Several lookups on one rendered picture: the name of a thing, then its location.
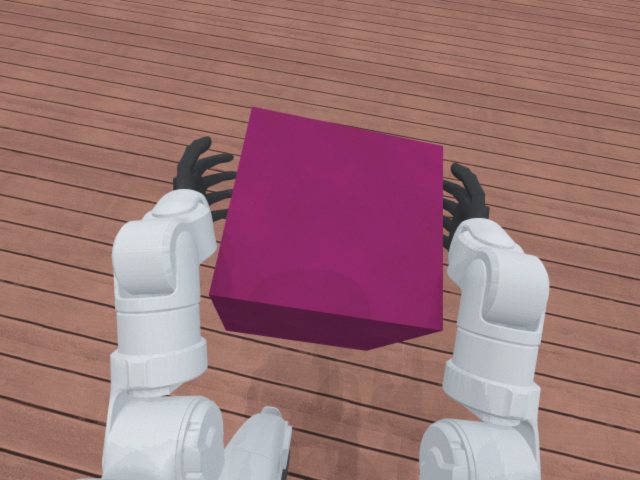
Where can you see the robot left thigh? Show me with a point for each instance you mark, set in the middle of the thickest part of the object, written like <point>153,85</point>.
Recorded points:
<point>258,450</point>

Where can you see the carton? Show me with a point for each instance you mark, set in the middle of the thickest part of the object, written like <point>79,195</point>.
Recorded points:
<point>334,235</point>

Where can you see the left robot hand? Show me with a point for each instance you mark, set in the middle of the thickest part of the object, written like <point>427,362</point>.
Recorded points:
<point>189,174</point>

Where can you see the left robot shin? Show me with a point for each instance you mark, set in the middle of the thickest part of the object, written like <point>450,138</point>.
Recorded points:
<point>274,411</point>

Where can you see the left robot upper arm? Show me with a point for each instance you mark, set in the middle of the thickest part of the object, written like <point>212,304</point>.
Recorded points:
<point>165,438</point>

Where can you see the robot left forearm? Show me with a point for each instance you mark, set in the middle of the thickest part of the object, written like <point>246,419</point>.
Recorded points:
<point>157,290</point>

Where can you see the right robot upper arm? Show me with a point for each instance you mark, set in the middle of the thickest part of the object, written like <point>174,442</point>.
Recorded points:
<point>454,449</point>

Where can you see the robot right forearm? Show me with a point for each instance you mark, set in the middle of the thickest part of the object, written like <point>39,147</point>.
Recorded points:
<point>500,323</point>

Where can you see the right robot hand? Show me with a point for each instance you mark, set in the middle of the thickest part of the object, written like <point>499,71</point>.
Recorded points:
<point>471,201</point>

